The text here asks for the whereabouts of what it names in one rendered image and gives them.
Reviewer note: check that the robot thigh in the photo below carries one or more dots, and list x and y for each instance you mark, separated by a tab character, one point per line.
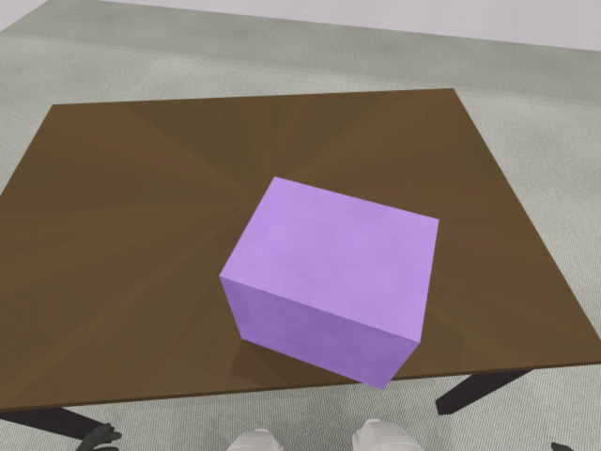
383	436
255	441

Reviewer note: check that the robot left hand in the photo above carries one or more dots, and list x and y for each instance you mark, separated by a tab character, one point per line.
98	436

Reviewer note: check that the right robot thigh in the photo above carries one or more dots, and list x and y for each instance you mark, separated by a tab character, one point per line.
383	436

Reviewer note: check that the left robot thigh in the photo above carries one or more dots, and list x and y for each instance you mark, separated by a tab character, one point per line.
255	441

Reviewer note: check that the carton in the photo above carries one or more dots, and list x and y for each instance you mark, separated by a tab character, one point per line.
333	280

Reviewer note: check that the table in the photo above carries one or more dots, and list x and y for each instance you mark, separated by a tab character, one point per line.
120	216

